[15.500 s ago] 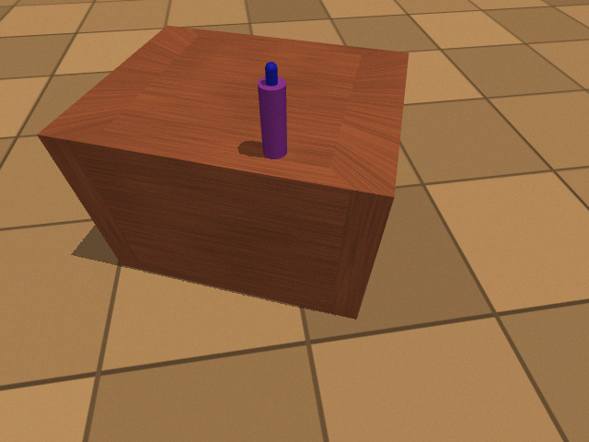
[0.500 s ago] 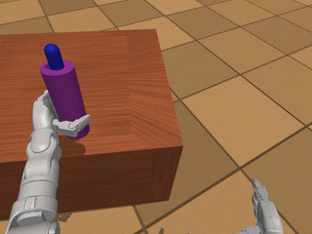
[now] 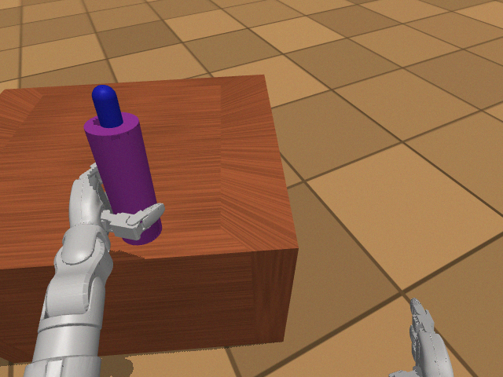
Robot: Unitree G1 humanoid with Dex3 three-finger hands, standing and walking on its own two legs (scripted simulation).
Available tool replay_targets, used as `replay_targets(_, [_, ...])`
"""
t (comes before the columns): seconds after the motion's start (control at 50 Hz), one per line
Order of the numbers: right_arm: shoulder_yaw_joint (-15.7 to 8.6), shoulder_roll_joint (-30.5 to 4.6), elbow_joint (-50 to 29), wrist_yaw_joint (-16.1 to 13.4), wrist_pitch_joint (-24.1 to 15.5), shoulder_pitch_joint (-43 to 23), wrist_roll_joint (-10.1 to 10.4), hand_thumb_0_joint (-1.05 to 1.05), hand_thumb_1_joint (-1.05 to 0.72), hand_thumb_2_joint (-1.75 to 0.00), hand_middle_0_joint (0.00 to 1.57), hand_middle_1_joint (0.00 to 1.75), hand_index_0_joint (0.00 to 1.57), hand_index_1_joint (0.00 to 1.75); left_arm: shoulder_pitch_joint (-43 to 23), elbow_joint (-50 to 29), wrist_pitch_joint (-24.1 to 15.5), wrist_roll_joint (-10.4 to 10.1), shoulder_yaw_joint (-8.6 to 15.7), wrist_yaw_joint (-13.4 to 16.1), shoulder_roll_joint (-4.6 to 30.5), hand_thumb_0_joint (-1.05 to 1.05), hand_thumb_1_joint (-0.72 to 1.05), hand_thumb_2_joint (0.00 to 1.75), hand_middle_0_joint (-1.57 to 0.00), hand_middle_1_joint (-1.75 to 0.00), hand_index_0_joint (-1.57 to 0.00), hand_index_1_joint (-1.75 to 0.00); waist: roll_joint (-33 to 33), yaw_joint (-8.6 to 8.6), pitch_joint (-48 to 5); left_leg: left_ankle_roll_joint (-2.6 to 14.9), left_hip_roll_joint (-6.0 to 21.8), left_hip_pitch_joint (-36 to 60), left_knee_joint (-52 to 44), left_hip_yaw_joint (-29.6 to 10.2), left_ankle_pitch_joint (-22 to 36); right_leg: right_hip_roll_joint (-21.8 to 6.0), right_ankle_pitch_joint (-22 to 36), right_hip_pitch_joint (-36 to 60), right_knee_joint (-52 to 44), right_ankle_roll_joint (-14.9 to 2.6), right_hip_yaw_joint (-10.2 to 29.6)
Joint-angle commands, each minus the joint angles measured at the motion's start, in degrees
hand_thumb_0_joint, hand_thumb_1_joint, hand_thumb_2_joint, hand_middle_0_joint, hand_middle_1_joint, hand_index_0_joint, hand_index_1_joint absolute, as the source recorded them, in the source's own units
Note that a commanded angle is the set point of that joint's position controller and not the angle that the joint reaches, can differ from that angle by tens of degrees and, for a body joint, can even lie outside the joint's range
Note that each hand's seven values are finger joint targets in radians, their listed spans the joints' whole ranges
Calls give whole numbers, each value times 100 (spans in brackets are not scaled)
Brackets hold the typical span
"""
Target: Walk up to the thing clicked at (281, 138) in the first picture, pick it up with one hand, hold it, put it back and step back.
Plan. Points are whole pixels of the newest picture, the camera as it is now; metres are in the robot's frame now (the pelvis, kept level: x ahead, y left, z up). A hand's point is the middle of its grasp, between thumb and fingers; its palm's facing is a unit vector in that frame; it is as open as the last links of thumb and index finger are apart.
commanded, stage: lift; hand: left
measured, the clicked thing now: (125, 170) +0.37 +0.17 +0.18
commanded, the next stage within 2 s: hold in 0.32 s
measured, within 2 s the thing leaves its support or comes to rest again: neither
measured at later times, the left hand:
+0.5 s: hand (120, 202) +0.33 +0.18 +0.15, palm faces +0.17 -0.98 -0.03, open 9.8 cm
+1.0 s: hand (107, 195) +0.32 +0.19 +0.18, palm faces +0.17 -0.99 -0.02, open 9.8 cm
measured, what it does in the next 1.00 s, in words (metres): stands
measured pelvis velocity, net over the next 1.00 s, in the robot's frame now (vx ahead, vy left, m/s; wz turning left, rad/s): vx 0.00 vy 0.01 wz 0.01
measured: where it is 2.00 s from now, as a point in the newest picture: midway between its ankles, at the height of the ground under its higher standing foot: outside the picture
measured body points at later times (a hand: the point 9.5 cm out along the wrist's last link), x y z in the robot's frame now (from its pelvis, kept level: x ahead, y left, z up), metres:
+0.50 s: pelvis -0.01 +0.00 +0.01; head -0.02 -0.01 +0.46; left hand +0.32 +0.23 +0.16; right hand +0.16 -0.25 -0.05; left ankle +0.02 +0.13 -0.71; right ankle +0.00 -0.14 -0.71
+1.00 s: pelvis +0.00 +0.01 +0.01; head -0.02 -0.01 +0.46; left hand +0.31 +0.24 +0.18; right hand +0.17 -0.24 -0.06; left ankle +0.02 +0.13 -0.71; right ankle +0.00 -0.14 -0.71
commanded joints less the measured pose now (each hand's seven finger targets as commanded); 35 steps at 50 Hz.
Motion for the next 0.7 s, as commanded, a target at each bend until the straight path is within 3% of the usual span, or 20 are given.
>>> replay_targets(0.0, [-182, -564, -738, -95, -504, -601, -21, 0, 55, -5, 5, 5, 5, 5, -3345, -2697, -704, -256, 721, -3, 1320, 0, 14, 142, -132, -154, -134, -154, 106, -20, -1886, 150, -152, 1268, -567, 159, 1523, 47, 1830, 460, -729, -40, -260])
replay_targets(0.1, [-308, -705, -266, -117, -670, -638, -21, 0, 55, -5, 5, 5, 5, 5, -3150, -2638, -385, -247, 681, -73, 1259, 0, 14, 139, -133, -153, -135, -153, 80, -49, -1595, 164, -165, 1341, -747, 170, 1152, 51, 1443, 331, -912, -62, -292])
replay_targets(0.12, [-194, -600, -298, -102, -724, -671, -22, 0, 55, -5, 5, 5, 5, 5, -3157, -2632, -337, -266, 600, -106, 1132, 0, 16, 140, -132, -153, -135, -154, 98, -42, -1627, 151, -150, 1432, -778, 147, 1211, 58, 1455, 377, -892, -68, -324])
replay_targets(0.14, [-167, -570, -183, -87, -743, -761, -10, 0, 55, -5, 5, 5, 5, 5, -3089, -2579, -294, -282, 689, -113, 1200, 0, 16, 140, -133, -153, -135, -153, 104, 78, -1517, 144, -167, 1309, -819, 141, 1137, 56, 1347, 396, -925, -86, -343])
replay_targets(0.16, [-252, -667, -161, -110, -769, -824, -8, 0, 55, -5, 5, 5, 5, 5, -3131, -2552, -245, -274, 612, -146, 1159, 0, 18, 140, -133, -153, -135, -153, 18, -6, -1416, 158, -174, 1328, -838, 162, 1024, 54, 1254, 314, -984, -78, -329])
replay_targets(0.18, [-374, -823, -144, -130, -810, -810, -21, 0, 54, -5, 5, 5, 5, 5, -3052, -2567, -216, -280, 712, -166, 1240, 0, 15, 140, -133, -153, -136, -154, -127, -12, -1533, 169, -162, 1446, -845, 131, 1105, 60, 1304, 369, -984, -62, -347])
replay_targets(0.22, [-149, -590, -114, -96, -871, -797, -17, 0, 55, -5, 5, 5, 5, 5, -3094, -2676, -163, -275, 637, -200, 1156, 0, 18, 139, -133, -152, -135, -153, -82, 36, -1584, 180, -173, 1464, -843, 138, 1227, 44, 1426, 464, -974, -58, -341])
replay_targets(0.26, [-277, -716, -41, -120, -918, -929, -3, 0, 54, -5, 5, 5, 5, 5, -3067, -2795, -115, -305, 716, -197, 1248, 0, 15, 138, -133, -151, -135, -152, 4, 127, -1441, 165, -197, 1372, -889, 142, 1167, 35, 1337, 478, -1013, -76, -343])
replay_targets(0.32, [-251, -668, 72, -117, -1025, -851, -24, 0, 54, -5, 5, 5, 5, 5, -3135, -2997, -76, -330, 704, -184, 1151, 0, 13, 138, -133, -152, -135, -153, 126, 86, -1617, 139, -157, 1598, -953, 99, 1289, 64, 1410, 491, -970, -96, -378])
replay_targets(0.34, [-241, -647, 46, -122, -1051, -1028, -14, 0, 54, -5, 5, 5, 5, 5, -3126, -3093, -67, -328, 781, -149, 1243, 0, 13, 137, -133, -151, -135, -152, 165, 173, -1549, 132, -180, 1492, -951, 115, 1261, 56, 1368, 550, -1002, -107, -376])
replay_targets(0.36, [-284, -719, -90, -144, -1086, -938, -28, 0, 53, -5, 5, 5, 5, 5, -3179, -3273, -65, -316, 722, -134, 1181, 0, 13, 137, -133, -151, -135, -152, 95, 81, -1643, 135, -158, 1604, -948, 103, 1305, 71, 1411, 534, -993, -101, -383])
replay_targets(0.38, [-356, -776, 31, -159, -1109, -997, -33, 0, 53, -6, 5, 5, 5, 5, -3085, -3258, -39, -319, 832, -108, 1285, 0, 11, 138, -132, -152, -134, -152, 164, 155, -1631, 133, -178, 1582, -961, 96, 1310, 61, 1412, 614, -1019, -100, -375])
replay_targets(0.42, [-194, -533, 290, -145, -1143, -935, -40, 0, 52, -6, 5, 5, 5, 5, -3058, -3403, -20, -290, 751, -81, 1167, 0, 10, 129, -130, -147, -132, -147, 225, 175, -1366, 123, -172, 1457, -1020, 94, 1140, 75, 1240, 513, -1039, -110, -383])
replay_targets(0.46, [-173, -488, 139, -174, -1231, -1106, -48, 0, 52, -6, 5, 5, 5, 5, -3028, -3608, -36, -327, 726, -95, 1102, 0, 8, 127, -129, -145, -130, -146, 254, 126, -1655, 129, -185, 1659, -958, 106, 1291, 56, 1403, 618, -1050, -91, -366])
replay_targets(0.48, [-278, -612, 175, -198, -1255, -1066, -52, 0, 52, -6, 5, 5, 5, 5, -2956, -3588, 3, -333, 759, -96, 1128, 0, 11, 128, -128, -144, -129, -145, 188, 79, -1691, 133, -175, 1697, -948, 99, 1386, 71, 1516, 614, -1038, -93, -369])
replay_targets(0.54, [-90, -405, 329, -195, -1308, -959, -63, 0, 52, -6, 5, 5, 5, 5, -2825, -3758, 75, -332, 739, -124, 1132, 0, 8, 128, -129, -145, -130, -145, 308, 135, -1680, 127, -183, 1692, -942, 95, 1567, 63, 1680, 712, -1036, -95, -387])
replay_targets(0.56, [-212, -515, 411, -222, -1322, -946, -71, 0, 51, -6, 5, 5, 5, 5, -2817, -3777, 98, -324, 758, -133, 1178, 0, 8, 127, -128, -144, -130, -145, 240, 121, -1637, 133, -183, 1657, -959, 92, 1556, 62, 1674, 700, -1055, -92, -382])
replay_targets(0.58, [-156, -474, 437, -223, -1341, -1093, -79, 0, 52, -6, 5, 5, 5, 5, -2818, -3762, 122, -324, 715, -136, 1117, 0, 9, 128, -128, -145, -130, -145, 243, 128, -1567, 134, -188, 1639, -968, 99, 1525, 54, 1647, 688, -1071, -88, -375])
replay_targets(0.66, [-359, -699, 573, -258, -1406, -1089, -80, 0, 51, -6, 5, 5, 5, 5, -2830, -3696, 307, -333, 745, -140, 1125, 0, 8, 126, -127, -143, -129, -144, 395, 91, -1426, 74, -156, 1729, -1104, 57, 1365, 90, 1437, 552, -1124, -131, -424])
replay_targets(0.68, [-435, -824, 435, -286, -1441, -1081, -89, 0, 52, -6, 5, 5, 5, 5, -2815, -3663, 353, -363, 733, -165, 1076, 0, 10, 127, -129, -144, -130, -145, 218, 2, -1460, 97, -149, 1831, -1085, 43, 1419, 90, 1497, 582, -1143, -103, -439])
